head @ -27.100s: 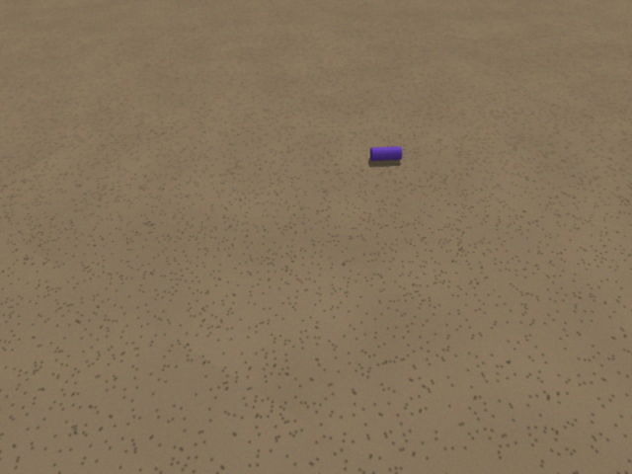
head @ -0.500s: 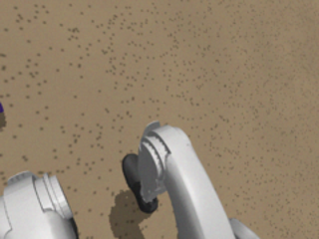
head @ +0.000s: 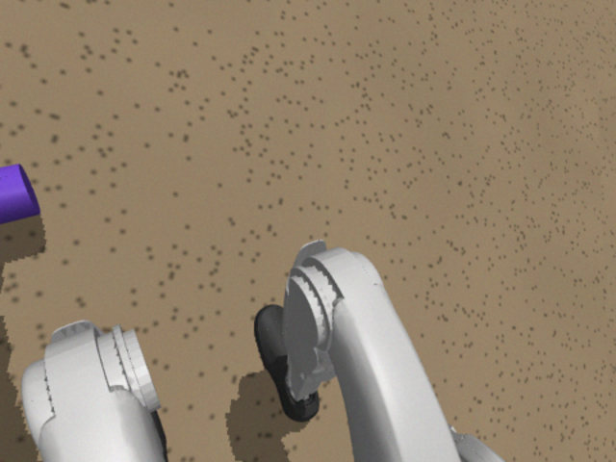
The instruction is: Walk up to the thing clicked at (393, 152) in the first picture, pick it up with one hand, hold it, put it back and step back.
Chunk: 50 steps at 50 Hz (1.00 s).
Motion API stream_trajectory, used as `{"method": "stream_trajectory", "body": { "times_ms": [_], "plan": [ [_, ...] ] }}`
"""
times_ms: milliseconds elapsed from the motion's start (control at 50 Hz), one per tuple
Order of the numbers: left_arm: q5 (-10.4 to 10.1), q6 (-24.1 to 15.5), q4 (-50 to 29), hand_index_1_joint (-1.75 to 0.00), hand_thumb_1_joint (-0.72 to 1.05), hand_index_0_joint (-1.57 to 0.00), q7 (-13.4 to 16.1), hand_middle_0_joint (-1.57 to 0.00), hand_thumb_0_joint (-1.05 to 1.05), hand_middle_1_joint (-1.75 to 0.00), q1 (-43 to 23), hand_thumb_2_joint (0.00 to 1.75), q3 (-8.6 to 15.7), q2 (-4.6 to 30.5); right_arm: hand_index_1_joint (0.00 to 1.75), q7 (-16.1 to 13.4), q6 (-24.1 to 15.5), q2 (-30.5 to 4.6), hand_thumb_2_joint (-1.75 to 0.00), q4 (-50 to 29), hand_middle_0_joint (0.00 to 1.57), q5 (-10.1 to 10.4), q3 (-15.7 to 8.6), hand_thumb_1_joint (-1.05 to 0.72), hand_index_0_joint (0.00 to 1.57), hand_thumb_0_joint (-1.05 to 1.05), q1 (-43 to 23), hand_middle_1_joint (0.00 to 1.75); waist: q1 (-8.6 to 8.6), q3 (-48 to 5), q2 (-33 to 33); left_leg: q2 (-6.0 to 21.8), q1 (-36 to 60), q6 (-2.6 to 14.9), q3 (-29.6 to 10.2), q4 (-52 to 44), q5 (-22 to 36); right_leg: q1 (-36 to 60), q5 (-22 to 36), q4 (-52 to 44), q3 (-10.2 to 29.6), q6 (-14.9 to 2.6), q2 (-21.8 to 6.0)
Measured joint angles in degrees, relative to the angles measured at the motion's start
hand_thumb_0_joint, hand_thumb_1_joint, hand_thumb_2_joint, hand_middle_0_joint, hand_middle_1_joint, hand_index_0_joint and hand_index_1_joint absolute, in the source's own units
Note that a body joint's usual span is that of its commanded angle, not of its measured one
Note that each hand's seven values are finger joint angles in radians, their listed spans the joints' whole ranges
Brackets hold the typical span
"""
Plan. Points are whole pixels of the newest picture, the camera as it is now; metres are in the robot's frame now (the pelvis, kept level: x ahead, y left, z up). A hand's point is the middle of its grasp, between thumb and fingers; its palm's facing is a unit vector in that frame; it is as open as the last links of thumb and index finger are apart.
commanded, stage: settle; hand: left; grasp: from above
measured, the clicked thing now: out of the picture +0.47 +0.29 -0.27
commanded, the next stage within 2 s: lift in 0.54 s
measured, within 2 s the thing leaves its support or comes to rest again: neither
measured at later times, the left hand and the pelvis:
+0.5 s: hand out of the picture +0.45 +0.29 -0.15, palm faces -0.47 -0.09 -0.88, open 9.5 cm; pelvis +0.00 -0.01 +0.02, yaw +6 degrees
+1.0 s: hand out of the picture +0.43 +0.30 -0.08, palm faces -0.48 -0.10 -0.87, open 9.5 cm; pelvis -0.01 +0.00 +0.06, yaw +7 degrees
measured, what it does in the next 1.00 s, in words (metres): rises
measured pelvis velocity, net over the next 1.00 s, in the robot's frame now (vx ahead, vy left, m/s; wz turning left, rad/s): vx -0.01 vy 0.00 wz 0.13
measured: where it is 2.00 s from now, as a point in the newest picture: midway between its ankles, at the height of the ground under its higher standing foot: (227, 427)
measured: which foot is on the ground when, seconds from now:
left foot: down 0.00-1.00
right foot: down 0.00-1.00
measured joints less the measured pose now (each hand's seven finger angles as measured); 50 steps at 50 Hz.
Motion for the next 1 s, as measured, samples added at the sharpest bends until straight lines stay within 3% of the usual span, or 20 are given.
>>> {"method": "stream_trajectory", "body": {
  "times_ms": [80, 180, 300, 480, 680, 840, 1000],
  "plan": [
    [-0.4, 0.6, -3.2, -0.42, 0.05, -0.8, -1.5, -0.78, -0.01, -0.46, 1.6, 0.39, 0.4, -2.8, 0.3, 0.2, 1.0, 0.3, -0.9, 1.3, 0.2, 1.1, -2.4, -0.91, 0.2, 0.0, 0.3, 0.3, 1.38, -2.8, 1.7, -0.1, -0.3, -0.02, 0.9, -0.8, 0.0, -0.7, -0.4, 0.0, 0.7, -0.23, -0.3],
    [-2.4, 2.2, -5.7, -0.4, 0.06, -0.8, -4.9, -0.79, -0.01, -0.43, 1.9, 0.37, -3.3, -6.2, 0.3, -0.2, 2.8, 0.6, -0.9, 2.5, 0.2, 2.7, -4.5, -0.91, 0.2, 0.0, -0.1, 0.3, 3.23, -5.8, 3.4, -0.1, -0.2, 0.14, 2.3, -2.2, 0.4, -1.1, -0.6, -0.4, 1.9, -0.3, -0.6],
    [-3.4, 2.1, -7.4, -0.36, 0.08, -0.81, -8.9, -0.81, -0.01, -0.38, 1.7, 0.35, -5.1, -9.1, 0.3, -1.7, 4.9, 1.3, -0.9, 2.4, 0.2, 3.9, -5.9, -0.91, 0.2, 0.0, -1.0, 0.3, 4.75, -7.9, 4.8, -0.3, 0.7, 0.07, 3.7, -4.3, 1.1, -0.7, -0.5, -1.2, 3.1, -0.51, -1.0],
    [-3.4, 0.3, -8.9, -0.3, 0.08, -0.83, -12.5, -0.84, -0.01, -0.31, 1.0, 0.33, -5.7, -10.5, 0.3, -4.9, 7.4, 1.9, -0.9, 1.5, 0.2, 4.8, -6.7, -0.91, 0.2, 0.0, -1.7, 0.3, 5.82, -8.1, 5.5, -0.6, 2.4, -0.32, 4.8, -6.8, 2.4, 0.5, 0.0, -2.5, 4.0, -0.89, -1.4],
    [-3.1, -0.2, -9.9, -0.28, 0.09, -0.85, -13.2, -0.85, -0.01, -0.28, 0.5, 0.31, -6.0, -11.0, 0.3, -7.7, 9.2, 2.2, -0.9, 2.4, 0.2, 5.5, -7.6, -0.9, 0.2, 0.0, -0.1, 0.3, 6.31, -9.3, 5.6, -0.5, 3.1, -0.16, 5.5, -8.5, 3.2, 1.0, 0.6, -3.8, 4.6, -0.88, -1.4],
    [-5.4, 2.0, -12.6, -0.29, 0.09, -0.84, -15.9, -0.85, -0.01, -0.28, 2.3, 0.31, -6.2, -12.7, 0.3, -8.8, 10.4, 3.0, -0.9, 2.8, 0.2, 7.1, -8.8, -0.91, 0.2, 0.0, 1.8, 0.3, 6.95, -11.4, 6.4, -0.6, 4.2, 0.3, 6.4, -10.8, 3.6, 2.1, 0.6, -5.8, 5.3, -0.74, -1.6],
    [-7.7, 2.5, -20.7, -0.29, 0.09, -0.84, -20.5, -0.84, -0.01, -0.29, 7.8, 0.31, -6.8, -14.6, 0.3, -10.1, 12.3, 3.5, -0.91, 2.2, 0.2, 9.1, -10.3, -0.91, 0.2, 0.0, 2.5, 0.3, 9.11, -13.2, 7.6, -0.5, 7.8, 0.64, 7.2, -14.8, 3.6, 5.6, 0.4, -9.3, 5.9, -0.63, -1.8]
  ]
}}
